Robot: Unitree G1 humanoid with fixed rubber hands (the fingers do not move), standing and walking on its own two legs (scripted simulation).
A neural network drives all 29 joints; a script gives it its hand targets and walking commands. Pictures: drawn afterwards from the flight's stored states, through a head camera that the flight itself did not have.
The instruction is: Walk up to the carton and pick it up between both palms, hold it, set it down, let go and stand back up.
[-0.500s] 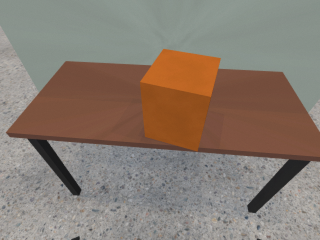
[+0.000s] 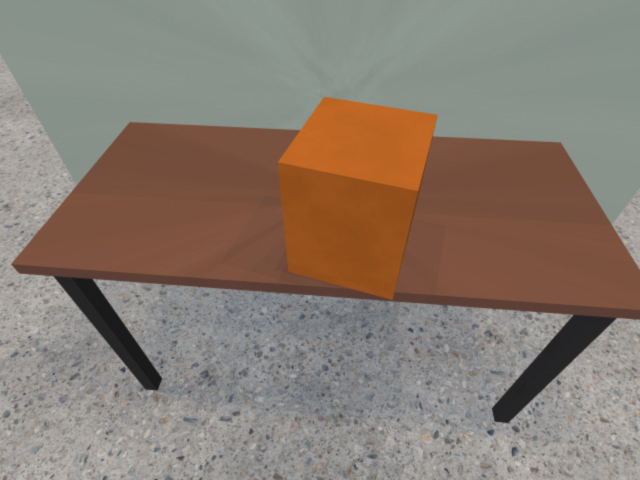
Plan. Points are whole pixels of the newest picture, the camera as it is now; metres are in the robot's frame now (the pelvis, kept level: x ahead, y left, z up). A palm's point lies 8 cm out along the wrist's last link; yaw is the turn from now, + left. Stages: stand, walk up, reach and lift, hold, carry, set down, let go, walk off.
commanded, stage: stand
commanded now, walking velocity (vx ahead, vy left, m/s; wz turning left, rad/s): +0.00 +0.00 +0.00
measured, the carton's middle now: (358, 198) +0.58 -0.06 +0.02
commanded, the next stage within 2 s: walk up in 0.58 s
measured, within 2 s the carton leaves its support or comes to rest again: neither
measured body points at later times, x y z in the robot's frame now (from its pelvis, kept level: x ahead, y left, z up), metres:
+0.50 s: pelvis +0.00 +0.00 +0.00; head +0.01 +0.00 +0.45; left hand +0.10 +0.26 -0.11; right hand +0.09 -0.26 -0.11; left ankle +0.01 +0.12 -0.73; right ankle +0.01 -0.12 -0.73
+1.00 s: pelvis +0.02 +0.05 +0.00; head +0.04 +0.02 +0.45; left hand +0.04 +0.33 -0.10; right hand +0.11 -0.24 -0.11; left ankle +0.06 +0.19 -0.68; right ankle +0.01 -0.12 -0.73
